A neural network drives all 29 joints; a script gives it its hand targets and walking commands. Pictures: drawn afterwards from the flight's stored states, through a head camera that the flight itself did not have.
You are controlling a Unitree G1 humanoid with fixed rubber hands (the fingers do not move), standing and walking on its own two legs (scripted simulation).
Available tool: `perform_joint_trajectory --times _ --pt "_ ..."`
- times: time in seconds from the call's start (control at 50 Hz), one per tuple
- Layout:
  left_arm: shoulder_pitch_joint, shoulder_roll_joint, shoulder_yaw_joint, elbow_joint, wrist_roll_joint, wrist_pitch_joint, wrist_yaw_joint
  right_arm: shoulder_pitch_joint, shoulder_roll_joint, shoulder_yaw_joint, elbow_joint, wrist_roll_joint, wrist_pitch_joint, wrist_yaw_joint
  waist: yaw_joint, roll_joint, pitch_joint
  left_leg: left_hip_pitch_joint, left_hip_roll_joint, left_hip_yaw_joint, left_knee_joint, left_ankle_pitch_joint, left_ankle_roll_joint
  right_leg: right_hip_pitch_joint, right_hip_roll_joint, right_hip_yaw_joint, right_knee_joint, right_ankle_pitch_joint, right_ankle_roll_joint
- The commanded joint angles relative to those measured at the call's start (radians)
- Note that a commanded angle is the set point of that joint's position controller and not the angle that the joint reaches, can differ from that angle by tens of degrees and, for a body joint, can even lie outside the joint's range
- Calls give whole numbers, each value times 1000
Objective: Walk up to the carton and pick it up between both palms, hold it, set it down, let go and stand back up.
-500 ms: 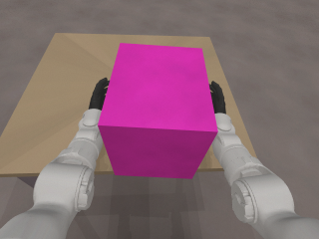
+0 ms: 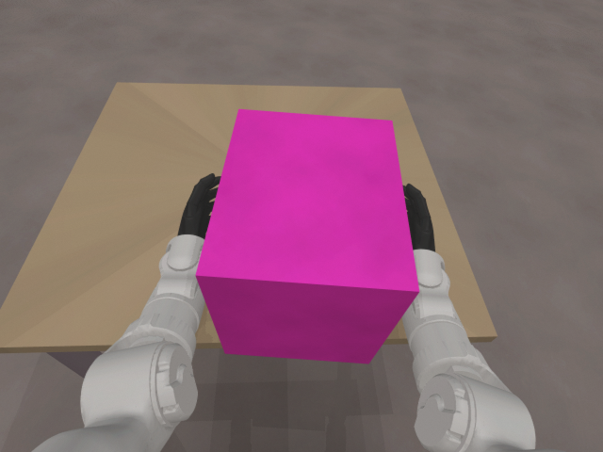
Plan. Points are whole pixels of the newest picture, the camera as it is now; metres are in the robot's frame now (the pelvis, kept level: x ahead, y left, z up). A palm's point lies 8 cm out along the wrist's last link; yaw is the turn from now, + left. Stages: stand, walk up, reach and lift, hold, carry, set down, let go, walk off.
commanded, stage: reach and lift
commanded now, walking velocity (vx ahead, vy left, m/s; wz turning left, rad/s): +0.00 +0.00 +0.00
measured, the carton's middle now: (305, 240) +0.40 -0.01 +0.03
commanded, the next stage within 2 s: none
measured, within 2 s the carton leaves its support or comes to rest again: leaves its support in 1.28 s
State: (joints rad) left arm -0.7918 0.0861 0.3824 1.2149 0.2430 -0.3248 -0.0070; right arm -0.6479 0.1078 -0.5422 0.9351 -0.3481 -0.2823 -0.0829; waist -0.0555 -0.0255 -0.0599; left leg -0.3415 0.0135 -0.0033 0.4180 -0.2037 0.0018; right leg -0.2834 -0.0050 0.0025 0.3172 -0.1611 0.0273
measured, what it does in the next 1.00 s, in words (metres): stands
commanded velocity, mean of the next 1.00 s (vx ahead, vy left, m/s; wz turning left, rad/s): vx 0.00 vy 0.00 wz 0.00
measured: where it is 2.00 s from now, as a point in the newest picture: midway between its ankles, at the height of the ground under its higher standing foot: outside the picture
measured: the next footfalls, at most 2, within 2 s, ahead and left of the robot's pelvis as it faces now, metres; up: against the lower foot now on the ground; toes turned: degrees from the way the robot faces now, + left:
none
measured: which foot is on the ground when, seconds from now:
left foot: down 0.00-1.00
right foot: down 0.00-1.00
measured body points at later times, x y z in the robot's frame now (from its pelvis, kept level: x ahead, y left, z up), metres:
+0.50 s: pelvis +0.01 -0.01 +0.00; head +0.05 +0.02 +0.45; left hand +0.42 +0.15 +0.05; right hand +0.39 -0.17 +0.06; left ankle +0.00 +0.11 -0.74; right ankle -0.01 -0.14 -0.74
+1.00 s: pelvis +0.00 -0.01 +0.00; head +0.04 +0.03 +0.45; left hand +0.42 +0.15 +0.06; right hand +0.38 -0.17 +0.06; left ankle +0.00 +0.11 -0.74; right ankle -0.01 -0.14 -0.74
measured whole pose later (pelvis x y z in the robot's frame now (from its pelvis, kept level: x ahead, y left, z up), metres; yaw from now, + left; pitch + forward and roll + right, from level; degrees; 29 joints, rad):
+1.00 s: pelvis +0.00 -0.01 +0.00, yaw +0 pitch +5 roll -1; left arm -0.70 0.05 0.37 1.03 0.31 -0.24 -0.03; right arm -0.60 0.10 -0.49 0.98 -0.31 -0.39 -0.13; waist -0.02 -0.06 -0.04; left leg -0.26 0.03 0.00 0.34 -0.18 -0.01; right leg -0.20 0.01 0.01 0.23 -0.12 0.01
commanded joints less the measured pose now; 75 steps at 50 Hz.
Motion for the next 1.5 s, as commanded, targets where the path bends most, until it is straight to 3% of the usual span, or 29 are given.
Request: perform_joint_trajectory --times 0.0,0.28,0.48,0.64,0.84,1.04,1.2,1.36,1.48 --pt "-452 -542 -170 -47 86 21 -134 -467 496 300 9 -85 -47 146 2 87 -393 298 1 68 -35 442 -88 196 32 -95 -20 320 -13" --pt "-384 -607 -212 -177 97 72 -139 -437 542 373 -54 -65 -74 119 23 75 -410 268 -14 90 -49 514 -80 337 27 -74 -4 505 7" --pt "-368 -607 -201 -214 122 115 -147 -434 536 357 -49 -67 -80 106 33 59 -369 244 -14 104 -78 439 -66 348 26 -77 -20 447 9" --pt "-368 -620 -210 -238 129 132 -136 -447 525 334 -38 -67 -88 105 37 88 -397 282 -6 113 -73 466 -73 295 36 -91 -40 387 -2" --pt "-420 -650 -263 -247 103 78 -111 -509 524 381 -17 -48 -160 92 39 103 -482 299 2 106 -42 558 -87 290 43 -90 -32 449 -9" --pt "-493 -651 -298 -220 72 3 -105 -566 516 422 38 -39 -231 69 34 78 -497 259 -2 107 -77 455 -74 299 33 -88 -50 423 -7" --pt "-562 -665 -365 -250 16 1 -95 -622 526 477 -1 -5 -203 58 32 79 -556 246 -11 106 -97 353 -63 279 26 -74 -57 362 -12" --pt "-582 -694 -412 -268 -28 8 -82 -664 558 587 -81 65 -150 68 57 73 -627 236 -15 90 -87 336 -54 287 20 -49 -35 368 -14" --pt "-549 -702 -431 -316 -53 69 -84 -638 561 668 -121 145 -70 66 59 58 -568 253 -18 77 -90 350 -48 304 22 -37 -34 377 -8"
